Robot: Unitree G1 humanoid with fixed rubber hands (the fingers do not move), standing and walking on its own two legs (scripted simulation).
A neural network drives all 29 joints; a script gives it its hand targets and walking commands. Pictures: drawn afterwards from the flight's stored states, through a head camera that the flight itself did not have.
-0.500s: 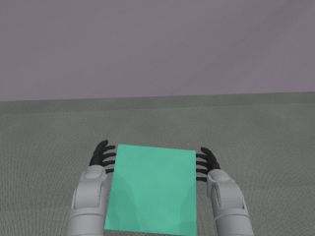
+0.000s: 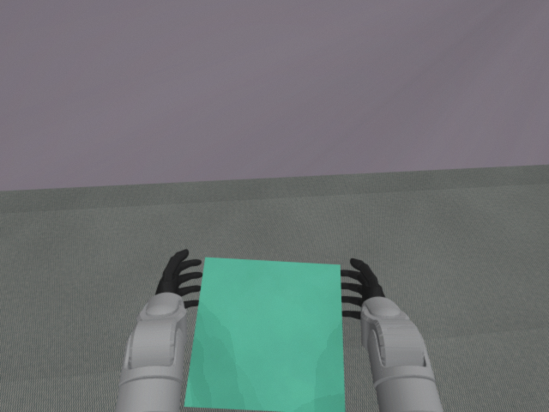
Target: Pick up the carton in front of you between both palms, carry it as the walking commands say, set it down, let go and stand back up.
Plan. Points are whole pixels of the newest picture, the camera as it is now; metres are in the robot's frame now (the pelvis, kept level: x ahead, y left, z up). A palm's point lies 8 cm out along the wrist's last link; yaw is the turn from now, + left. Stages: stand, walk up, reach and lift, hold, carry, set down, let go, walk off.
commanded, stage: carry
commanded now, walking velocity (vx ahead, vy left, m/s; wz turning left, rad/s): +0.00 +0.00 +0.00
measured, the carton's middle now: (268, 335) +0.31 +0.01 -0.08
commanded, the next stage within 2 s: hold in 1.10 s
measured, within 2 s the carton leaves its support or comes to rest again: neither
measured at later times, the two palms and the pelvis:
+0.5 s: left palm (177, 303) +0.30 +0.15 +0.04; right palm (376, 309) +0.29 -0.15 +0.03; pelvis +0.00 -0.01 +0.00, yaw +0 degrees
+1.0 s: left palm (174, 305) +0.29 +0.15 +0.04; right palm (374, 310) +0.29 -0.14 +0.04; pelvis +0.00 +0.00 +0.00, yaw +0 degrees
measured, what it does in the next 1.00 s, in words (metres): stands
